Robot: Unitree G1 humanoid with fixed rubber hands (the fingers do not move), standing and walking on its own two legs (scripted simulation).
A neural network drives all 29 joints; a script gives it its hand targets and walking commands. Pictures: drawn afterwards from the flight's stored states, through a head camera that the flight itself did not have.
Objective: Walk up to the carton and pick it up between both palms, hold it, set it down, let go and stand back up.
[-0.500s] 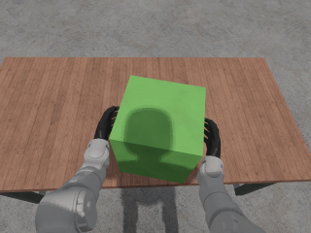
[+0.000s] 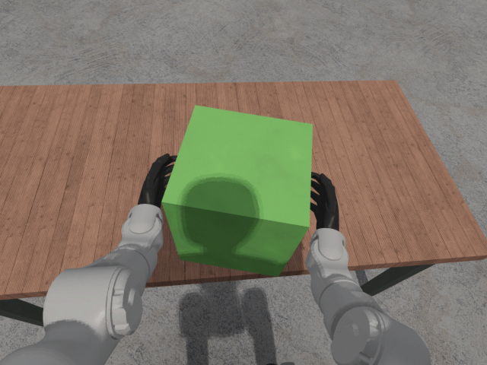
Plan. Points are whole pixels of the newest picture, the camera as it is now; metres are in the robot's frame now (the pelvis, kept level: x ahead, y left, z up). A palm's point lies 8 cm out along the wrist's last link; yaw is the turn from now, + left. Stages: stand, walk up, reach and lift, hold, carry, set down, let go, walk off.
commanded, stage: set down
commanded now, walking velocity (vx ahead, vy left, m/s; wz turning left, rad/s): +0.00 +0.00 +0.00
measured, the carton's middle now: (240, 198) +0.44 -0.01 -0.05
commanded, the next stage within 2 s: none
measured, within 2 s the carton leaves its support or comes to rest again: rests again in 0.30 s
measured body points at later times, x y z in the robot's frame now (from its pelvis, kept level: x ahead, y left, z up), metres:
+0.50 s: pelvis +0.00 +0.02 +0.00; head +0.07 +0.02 +0.44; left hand +0.47 +0.18 +0.07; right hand +0.42 -0.17 +0.04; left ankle +0.01 +0.09 -0.70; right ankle +0.04 -0.14 -0.70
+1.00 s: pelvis -0.02 -0.01 +0.01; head +0.06 +0.00 +0.45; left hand +0.45 +0.18 +0.07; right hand +0.41 -0.18 +0.04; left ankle +0.01 +0.09 -0.70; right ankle +0.04 -0.14 -0.70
